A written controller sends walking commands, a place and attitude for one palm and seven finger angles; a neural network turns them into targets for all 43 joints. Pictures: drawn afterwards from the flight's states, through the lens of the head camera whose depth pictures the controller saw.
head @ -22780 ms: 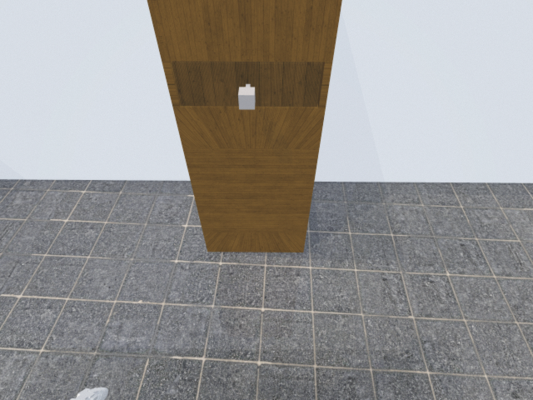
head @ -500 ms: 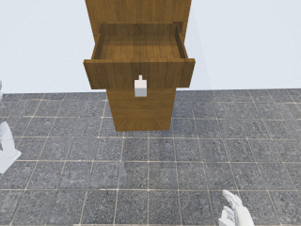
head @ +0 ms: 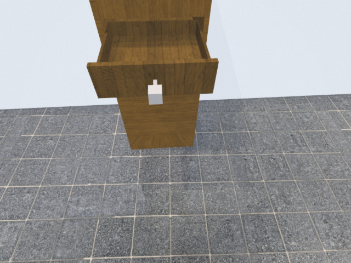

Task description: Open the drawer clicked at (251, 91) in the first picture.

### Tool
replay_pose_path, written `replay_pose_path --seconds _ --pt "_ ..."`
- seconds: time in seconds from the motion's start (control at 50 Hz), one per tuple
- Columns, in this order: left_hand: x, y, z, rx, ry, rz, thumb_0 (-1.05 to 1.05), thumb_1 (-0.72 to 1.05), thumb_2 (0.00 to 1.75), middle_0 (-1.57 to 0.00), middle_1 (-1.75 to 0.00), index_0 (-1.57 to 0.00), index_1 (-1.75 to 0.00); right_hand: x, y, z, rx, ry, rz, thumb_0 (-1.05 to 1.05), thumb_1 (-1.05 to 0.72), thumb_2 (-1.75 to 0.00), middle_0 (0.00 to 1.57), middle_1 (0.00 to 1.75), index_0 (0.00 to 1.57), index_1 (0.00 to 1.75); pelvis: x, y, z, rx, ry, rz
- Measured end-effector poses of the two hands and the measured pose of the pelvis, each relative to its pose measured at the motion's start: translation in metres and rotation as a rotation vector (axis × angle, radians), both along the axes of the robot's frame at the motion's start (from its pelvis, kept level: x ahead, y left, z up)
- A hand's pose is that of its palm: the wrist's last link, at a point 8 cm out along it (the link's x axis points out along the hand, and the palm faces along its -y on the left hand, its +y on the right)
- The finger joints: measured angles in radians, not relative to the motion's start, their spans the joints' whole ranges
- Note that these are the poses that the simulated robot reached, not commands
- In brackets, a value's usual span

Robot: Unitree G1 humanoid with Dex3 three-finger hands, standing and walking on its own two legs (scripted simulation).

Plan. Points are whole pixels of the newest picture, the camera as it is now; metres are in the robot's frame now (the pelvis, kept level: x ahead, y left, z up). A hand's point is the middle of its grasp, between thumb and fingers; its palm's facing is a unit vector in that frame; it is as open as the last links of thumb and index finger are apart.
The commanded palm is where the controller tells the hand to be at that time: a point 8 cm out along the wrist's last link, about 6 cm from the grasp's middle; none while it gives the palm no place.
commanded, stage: let the arm hang, fingers relaxed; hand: left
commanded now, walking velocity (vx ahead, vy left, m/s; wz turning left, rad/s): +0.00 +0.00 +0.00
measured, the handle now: (155, 90) +0.58 +0.08 +0.05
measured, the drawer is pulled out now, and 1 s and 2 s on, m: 0.30 0.30 0.30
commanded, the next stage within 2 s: look to check the result in 0.80 s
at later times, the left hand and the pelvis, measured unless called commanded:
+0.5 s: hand out of the picture +0.01 +0.17 -0.16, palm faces +0.05 -0.98 -0.20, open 7.4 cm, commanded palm none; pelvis +0.01 +0.00 +0.01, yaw +0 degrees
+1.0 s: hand out of the picture +0.03 +0.16 -0.16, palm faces +0.03 -0.98 -0.20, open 7.3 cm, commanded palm none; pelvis +0.02 +0.00 +0.01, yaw +0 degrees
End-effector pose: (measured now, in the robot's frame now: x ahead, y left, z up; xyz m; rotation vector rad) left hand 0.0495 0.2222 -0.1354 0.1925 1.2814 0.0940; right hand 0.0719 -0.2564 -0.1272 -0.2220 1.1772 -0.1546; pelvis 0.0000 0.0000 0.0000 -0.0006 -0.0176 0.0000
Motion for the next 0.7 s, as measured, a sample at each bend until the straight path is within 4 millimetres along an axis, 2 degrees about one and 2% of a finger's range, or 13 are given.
replay_pose_path --seconds 0.06,0.12,0.18,0.24,0.34,0.48,0.56,0.7 --pt "-0.043 -0.004 -0.009 -0.020 0.120 0.067 0.01 1.00 0.89 -0.21 -0.30 -0.21 -0.30 -0.043 0.004 -0.002 -0.003 0.161 -0.015 0.01 -0.91 -0.90 0.20 0.30 0.20 0.30 0.001 -0.005 0.003 -0.009 0.000 0.009" --pt "-0.076 -0.006 -0.007 -0.028 0.201 0.113 0.01 0.99 0.90 -0.21 -0.30 -0.21 -0.30 -0.078 0.012 -0.003 0.012 0.287 -0.033 0.01 -0.91 -0.90 0.20 0.30 0.20 0.30 0.002 -0.006 0.005 -0.015 0.004 0.016" --pt "-0.098 -0.006 -0.002 -0.017 0.260 0.140 0.01 0.97 0.90 -0.21 -0.30 -0.21 -0.30 -0.101 0.022 -0.005 0.038 0.357 -0.057 0.01 -0.91 -0.90 0.20 0.30 0.20 0.30 0.004 -0.006 0.007 -0.016 0.004 0.017" --pt "-0.107 -0.005 0.003 -0.002 0.290 0.150 0.01 0.95 0.90 -0.21 -0.30 -0.20 -0.30 -0.112 0.033 -0.008 0.069 0.380 -0.078 0.01 -0.91 -0.90 0.20 0.30 0.20 0.30 0.005 -0.005 0.008 -0.015 0.001 0.014" --pt "-0.098 -0.004 0.005 0.015 0.268 0.142 0.01 0.92 0.90 -0.20 -0.30 -0.20 -0.30 -0.111 0.050 -0.015 0.118 0.356 -0.097 0.01 -0.91 -0.90 0.20 0.30 0.20 0.30 0.006 -0.003 0.008 -0.010 -0.006 0.006" --pt "-0.055 -0.007 0.003 0.007 0.145 0.114 0.00 0.91 0.90 -0.20 -0.30 -0.20 -0.30 -0.089 0.063 -0.020 0.154 0.272 -0.097 0.00 -0.91 -0.90 0.20 0.30 0.20 0.30 0.007 -0.002 0.008 -0.005 -0.011 -0.002" --pt "-0.034 -0.007 0.002 0.013 0.093 0.098 0.01 0.93 0.90 -0.20 -0.30 -0.20 -0.30 -0.083 0.058 -0.020 0.140 0.254 -0.096 0.01 -0.92 -0.90 0.20 0.30 0.20 0.30 0.009 -0.002 0.008 -0.002 -0.013 -0.003" --pt "-0.020 -0.001 0.004 0.017 0.069 0.088 0.01 0.93 0.90 -0.20 -0.30 -0.20 -0.30 -0.077 0.047 -0.016 0.110 0.244 -0.101 0.01 -0.92 -0.90 0.20 0.30 0.20 0.30 0.012 -0.002 0.009 -0.001 -0.009 -0.005"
